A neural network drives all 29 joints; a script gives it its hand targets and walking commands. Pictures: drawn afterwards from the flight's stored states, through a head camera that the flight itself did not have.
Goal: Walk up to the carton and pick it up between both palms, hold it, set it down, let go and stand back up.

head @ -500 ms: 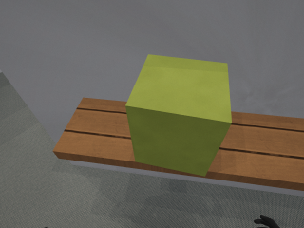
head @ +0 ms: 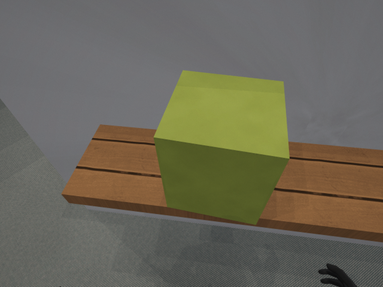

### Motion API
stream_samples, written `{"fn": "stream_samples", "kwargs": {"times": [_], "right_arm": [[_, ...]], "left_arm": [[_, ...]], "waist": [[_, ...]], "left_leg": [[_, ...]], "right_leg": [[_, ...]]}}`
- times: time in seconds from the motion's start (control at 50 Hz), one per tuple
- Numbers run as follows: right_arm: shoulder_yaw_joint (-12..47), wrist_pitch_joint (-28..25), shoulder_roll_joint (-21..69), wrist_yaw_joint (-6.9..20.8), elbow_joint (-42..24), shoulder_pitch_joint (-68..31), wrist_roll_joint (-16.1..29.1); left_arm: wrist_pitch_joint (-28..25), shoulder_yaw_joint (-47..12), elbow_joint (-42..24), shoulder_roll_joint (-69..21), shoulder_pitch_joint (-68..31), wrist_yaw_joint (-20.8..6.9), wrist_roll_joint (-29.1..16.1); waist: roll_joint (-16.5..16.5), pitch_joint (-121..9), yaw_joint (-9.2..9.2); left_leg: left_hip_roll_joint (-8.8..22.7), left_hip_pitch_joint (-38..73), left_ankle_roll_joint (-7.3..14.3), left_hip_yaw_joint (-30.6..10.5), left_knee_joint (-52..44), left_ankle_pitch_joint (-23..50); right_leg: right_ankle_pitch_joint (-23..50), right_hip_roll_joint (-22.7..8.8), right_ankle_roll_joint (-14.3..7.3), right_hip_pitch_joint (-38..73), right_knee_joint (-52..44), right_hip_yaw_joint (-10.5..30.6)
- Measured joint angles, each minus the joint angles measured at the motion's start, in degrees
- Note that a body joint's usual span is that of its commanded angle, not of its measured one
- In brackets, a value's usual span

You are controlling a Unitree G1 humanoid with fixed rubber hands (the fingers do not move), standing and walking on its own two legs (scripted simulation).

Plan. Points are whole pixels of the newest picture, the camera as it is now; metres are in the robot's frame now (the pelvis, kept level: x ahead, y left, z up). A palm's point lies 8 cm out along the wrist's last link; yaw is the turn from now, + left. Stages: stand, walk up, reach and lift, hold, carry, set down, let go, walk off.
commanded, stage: walk up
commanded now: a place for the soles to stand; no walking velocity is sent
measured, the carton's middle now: (220, 149) +0.40 -0.05 +0.07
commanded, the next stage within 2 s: none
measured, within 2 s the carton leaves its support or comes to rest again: neither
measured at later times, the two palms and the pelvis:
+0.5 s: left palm out of the picture +0.10 +0.32 -0.08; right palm out of the picture +0.14 -0.30 -0.08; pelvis +0.00 +0.00 +0.00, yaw +0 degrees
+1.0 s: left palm out of the picture +0.10 +0.31 -0.08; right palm out of the picture +0.14 -0.31 -0.08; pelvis +0.00 +0.00 +0.00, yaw -1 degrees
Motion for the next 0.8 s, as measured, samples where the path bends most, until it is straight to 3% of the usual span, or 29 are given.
{"fn": "stream_samples", "kwargs": {"times": [0.8], "right_arm": [[0.0, 0.04, 0.0, 0.31, 0.01, -1.99, 0.0]], "left_arm": [[-0.83, 0.0, 0.0, 0.0, 0.0, 0.36, 0.0]], "waist": [[0.0, -0.03, 0.0]], "left_leg": [[0.14, 0.07, -0.5, 0.38, 0.0, -0.36]], "right_leg": [[-0.19, 0.13, 0.16, -0.01, -0.17, 0.45]]}}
